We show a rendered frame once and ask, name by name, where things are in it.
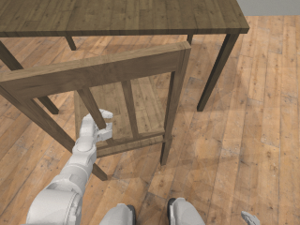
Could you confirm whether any chair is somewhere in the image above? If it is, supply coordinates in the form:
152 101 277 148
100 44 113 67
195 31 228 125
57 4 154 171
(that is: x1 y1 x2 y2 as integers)
0 40 191 181

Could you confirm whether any robot left upper arm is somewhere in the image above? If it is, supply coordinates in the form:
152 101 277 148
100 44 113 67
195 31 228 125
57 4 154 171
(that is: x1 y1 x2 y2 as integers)
20 188 83 225

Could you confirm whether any robot right thigh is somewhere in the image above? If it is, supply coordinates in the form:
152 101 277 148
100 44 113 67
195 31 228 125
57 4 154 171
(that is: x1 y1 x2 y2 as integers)
170 201 205 225

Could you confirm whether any left robot shin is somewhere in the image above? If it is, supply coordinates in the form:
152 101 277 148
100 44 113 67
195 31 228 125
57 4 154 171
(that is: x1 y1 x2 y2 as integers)
116 203 128 209

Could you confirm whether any left robot hand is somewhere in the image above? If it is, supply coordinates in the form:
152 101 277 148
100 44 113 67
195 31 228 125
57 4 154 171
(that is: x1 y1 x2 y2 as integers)
79 109 113 143

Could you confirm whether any table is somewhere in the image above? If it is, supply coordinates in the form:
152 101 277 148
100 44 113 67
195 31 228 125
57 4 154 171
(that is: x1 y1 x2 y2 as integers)
0 0 250 115

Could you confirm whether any right robot hand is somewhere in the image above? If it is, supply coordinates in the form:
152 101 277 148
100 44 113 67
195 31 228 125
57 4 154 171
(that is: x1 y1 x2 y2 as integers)
241 211 261 225

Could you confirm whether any left robot forearm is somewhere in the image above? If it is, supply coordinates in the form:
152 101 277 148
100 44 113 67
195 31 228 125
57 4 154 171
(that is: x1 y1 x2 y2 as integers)
25 135 97 224

